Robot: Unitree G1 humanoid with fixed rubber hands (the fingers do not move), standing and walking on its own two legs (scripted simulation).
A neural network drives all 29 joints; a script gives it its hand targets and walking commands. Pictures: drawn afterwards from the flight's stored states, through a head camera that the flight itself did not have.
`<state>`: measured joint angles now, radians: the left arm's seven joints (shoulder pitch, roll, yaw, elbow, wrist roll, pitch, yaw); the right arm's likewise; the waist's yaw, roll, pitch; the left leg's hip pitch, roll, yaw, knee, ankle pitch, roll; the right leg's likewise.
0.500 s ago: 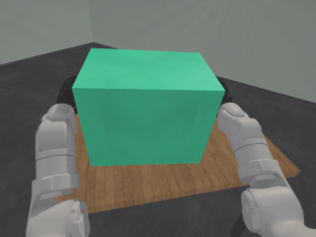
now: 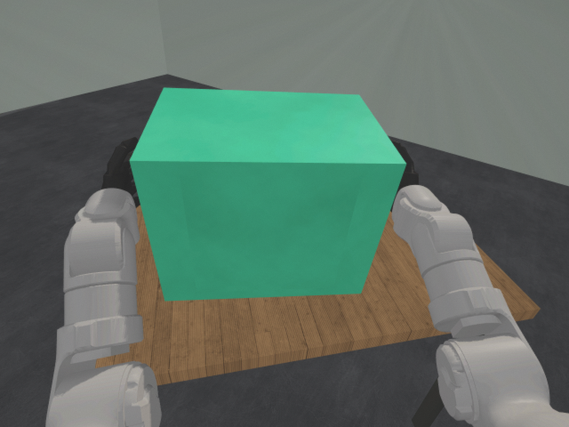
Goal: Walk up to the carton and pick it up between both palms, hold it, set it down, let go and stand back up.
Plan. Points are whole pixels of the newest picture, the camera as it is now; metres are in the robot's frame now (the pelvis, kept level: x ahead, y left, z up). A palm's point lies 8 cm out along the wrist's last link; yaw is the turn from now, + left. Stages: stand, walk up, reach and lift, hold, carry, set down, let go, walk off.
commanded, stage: hold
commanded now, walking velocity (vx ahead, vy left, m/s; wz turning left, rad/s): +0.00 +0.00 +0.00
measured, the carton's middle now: (265, 194) +0.40 +0.00 +0.20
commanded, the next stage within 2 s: set down in 1.20 s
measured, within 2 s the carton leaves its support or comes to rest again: neither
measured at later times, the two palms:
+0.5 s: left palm (114, 199) +0.36 +0.20 +0.22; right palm (398, 188) +0.37 -0.18 +0.23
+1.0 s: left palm (118, 197) +0.36 +0.19 +0.22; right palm (401, 191) +0.36 -0.19 +0.23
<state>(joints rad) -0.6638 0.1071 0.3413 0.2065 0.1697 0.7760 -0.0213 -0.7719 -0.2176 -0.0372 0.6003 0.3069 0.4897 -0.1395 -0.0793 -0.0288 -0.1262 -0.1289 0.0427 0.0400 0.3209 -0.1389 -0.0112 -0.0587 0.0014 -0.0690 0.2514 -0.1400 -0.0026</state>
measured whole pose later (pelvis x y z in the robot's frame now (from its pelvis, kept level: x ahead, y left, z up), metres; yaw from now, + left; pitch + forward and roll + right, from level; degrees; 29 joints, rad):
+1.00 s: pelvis +0.00 +0.00 +0.00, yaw -1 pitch -2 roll -1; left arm -0.64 0.10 0.34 0.14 0.17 0.82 -0.02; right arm -0.76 -0.22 -0.05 0.55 0.30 0.53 -0.14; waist -0.06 -0.03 -0.13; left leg -0.13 0.05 0.05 0.31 -0.14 -0.01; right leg -0.07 0.00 -0.05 0.25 -0.13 0.00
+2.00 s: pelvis +0.02 -0.01 +0.00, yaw +1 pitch -3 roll -1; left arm -0.57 0.03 0.31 0.23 0.18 0.48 -0.01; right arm -0.60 -0.18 -0.09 0.61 0.17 0.14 -0.08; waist -0.07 -0.05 -0.02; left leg -0.10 0.04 0.02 0.32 -0.17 -0.02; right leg -0.02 0.00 -0.08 0.26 -0.18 -0.01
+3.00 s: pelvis +0.03 -0.01 +0.00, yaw +0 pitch +3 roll +0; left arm -0.72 0.04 0.36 0.72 0.21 0.19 0.01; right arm -0.70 -0.10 -0.42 0.93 -0.15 -0.07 0.01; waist -0.02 -0.04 -0.07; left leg -0.19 0.04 0.03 0.27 -0.14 -0.03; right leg -0.14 0.00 -0.07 0.25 -0.16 -0.01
